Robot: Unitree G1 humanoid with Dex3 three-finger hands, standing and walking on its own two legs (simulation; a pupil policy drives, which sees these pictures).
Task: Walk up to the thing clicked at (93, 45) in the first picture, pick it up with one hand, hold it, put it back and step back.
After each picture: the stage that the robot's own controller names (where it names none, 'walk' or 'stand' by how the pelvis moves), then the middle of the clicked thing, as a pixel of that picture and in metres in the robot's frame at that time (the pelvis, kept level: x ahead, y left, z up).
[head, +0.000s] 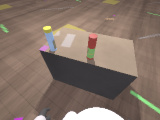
stand; (91, 47) +0.61 +0.01 +0.03
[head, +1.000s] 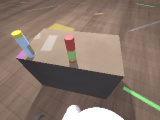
walk; (71, 50) +0.51 +0.19 +0.06
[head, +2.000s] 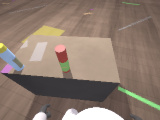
stand; (63, 60) +0.42 +0.21 +0.03
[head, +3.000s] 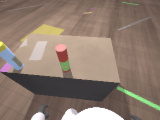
stand; (63, 59) +0.42 +0.21 +0.03
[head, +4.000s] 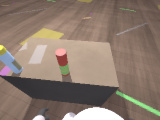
stand; (63, 63) +0.40 +0.21 +0.02
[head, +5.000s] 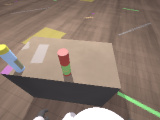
stand; (65, 63) +0.40 +0.20 +0.02
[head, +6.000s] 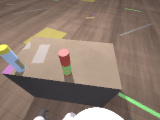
stand; (65, 64) +0.40 +0.19 +0.02
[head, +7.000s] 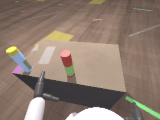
rise first; (68, 65) +0.40 +0.20 +0.03
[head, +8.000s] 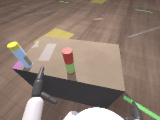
go down; (69, 62) +0.41 +0.20 +0.03
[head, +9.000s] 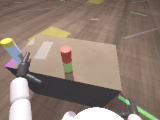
go down; (67, 61) +0.42 +0.19 +0.03
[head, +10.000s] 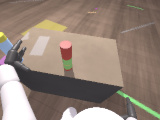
go down; (67, 57) +0.43 +0.18 +0.05
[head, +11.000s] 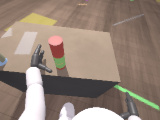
close in; (58, 55) +0.41 +0.19 +0.08
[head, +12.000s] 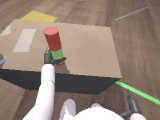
close; (56, 49) +0.44 +0.20 +0.10
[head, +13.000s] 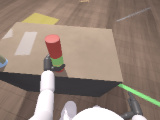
lift; (56, 56) +0.39 +0.20 +0.10
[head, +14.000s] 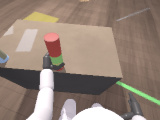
lift; (55, 54) +0.40 +0.21 +0.10
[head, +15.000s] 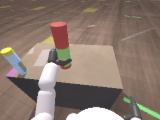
lift; (62, 48) +0.34 +0.16 +0.26
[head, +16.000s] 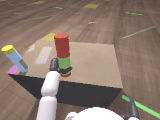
hold; (63, 57) +0.34 +0.17 +0.19
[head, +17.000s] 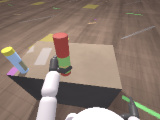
hold; (63, 56) +0.33 +0.16 +0.20
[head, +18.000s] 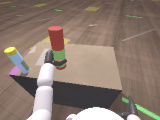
crouch; (58, 50) +0.36 +0.20 +0.22
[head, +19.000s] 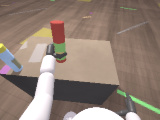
lower; (59, 43) +0.44 +0.20 +0.19
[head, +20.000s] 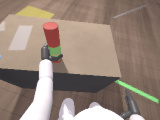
lower; (54, 45) +0.45 +0.21 +0.10
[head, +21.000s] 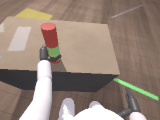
lower; (52, 46) +0.45 +0.21 +0.11
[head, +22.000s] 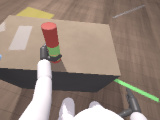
lower; (53, 45) +0.45 +0.21 +0.11
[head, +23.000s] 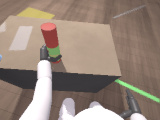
rest; (53, 46) +0.45 +0.21 +0.11
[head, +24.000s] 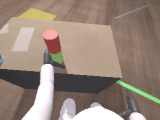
withdraw; (55, 51) +0.42 +0.20 +0.10
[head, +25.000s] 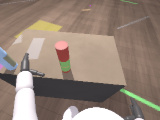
sink last; (64, 59) +0.40 +0.18 +0.07
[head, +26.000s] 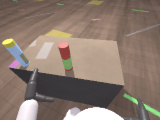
stand; (66, 57) +0.44 +0.21 +0.07
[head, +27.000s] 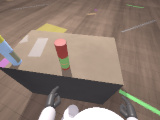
stand; (63, 56) +0.42 +0.21 +0.08
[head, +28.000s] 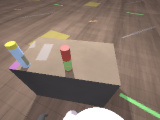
stand; (67, 59) +0.45 +0.20 +0.03
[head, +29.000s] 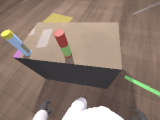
walk; (64, 45) +0.52 +0.24 +0.04
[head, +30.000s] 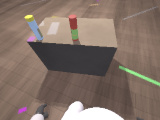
walk; (74, 29) +0.79 +0.20 +0.04
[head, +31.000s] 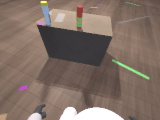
stand; (79, 17) +1.06 +0.19 +0.04
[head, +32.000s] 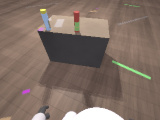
stand; (76, 22) +1.08 +0.21 +0.02
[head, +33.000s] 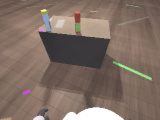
stand; (77, 23) +1.07 +0.20 +0.02
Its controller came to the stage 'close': yes
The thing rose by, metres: 0.20
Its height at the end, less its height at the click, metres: +0.00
